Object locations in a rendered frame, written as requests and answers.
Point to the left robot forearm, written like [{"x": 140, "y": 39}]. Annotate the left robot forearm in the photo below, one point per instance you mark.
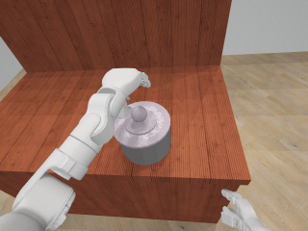
[{"x": 95, "y": 128}]

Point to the pot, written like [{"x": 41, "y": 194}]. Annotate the pot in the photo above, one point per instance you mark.
[{"x": 149, "y": 155}]

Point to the left robot upper arm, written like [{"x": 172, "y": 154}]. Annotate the left robot upper arm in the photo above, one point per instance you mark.
[{"x": 44, "y": 207}]

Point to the knob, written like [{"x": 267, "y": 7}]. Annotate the knob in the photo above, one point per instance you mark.
[{"x": 139, "y": 114}]

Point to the robot right hand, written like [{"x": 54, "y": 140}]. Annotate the robot right hand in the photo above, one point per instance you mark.
[{"x": 235, "y": 218}]

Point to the lid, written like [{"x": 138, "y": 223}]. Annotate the lid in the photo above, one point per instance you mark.
[{"x": 143, "y": 134}]

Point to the robot left hand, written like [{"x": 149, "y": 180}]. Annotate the robot left hand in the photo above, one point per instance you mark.
[{"x": 127, "y": 80}]

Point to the right robot forearm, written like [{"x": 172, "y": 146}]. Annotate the right robot forearm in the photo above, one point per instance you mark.
[{"x": 254, "y": 224}]

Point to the table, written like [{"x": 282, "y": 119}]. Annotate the table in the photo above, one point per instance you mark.
[{"x": 67, "y": 46}]

